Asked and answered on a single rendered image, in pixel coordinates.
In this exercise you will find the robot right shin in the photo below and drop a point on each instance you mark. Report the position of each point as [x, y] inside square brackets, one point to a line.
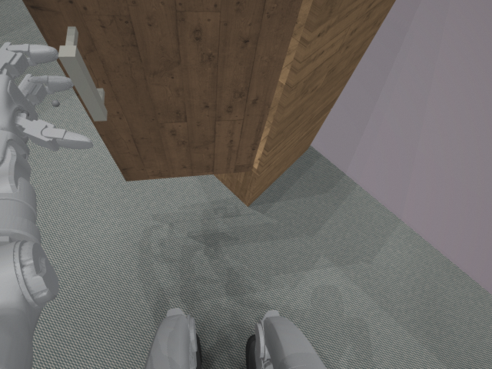
[259, 363]

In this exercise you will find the cupboard door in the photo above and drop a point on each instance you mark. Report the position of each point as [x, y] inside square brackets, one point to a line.
[188, 83]

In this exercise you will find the handle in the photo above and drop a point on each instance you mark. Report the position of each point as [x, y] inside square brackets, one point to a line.
[70, 57]

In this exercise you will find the right robot thigh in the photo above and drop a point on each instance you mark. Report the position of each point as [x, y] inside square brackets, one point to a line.
[280, 341]

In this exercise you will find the left robot hand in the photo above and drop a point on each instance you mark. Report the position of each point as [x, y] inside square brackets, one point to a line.
[31, 91]

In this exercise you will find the left robot upper arm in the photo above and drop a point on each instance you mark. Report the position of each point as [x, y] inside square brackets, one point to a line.
[27, 282]

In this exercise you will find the left robot forearm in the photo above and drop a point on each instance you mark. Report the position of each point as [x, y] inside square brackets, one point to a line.
[18, 206]

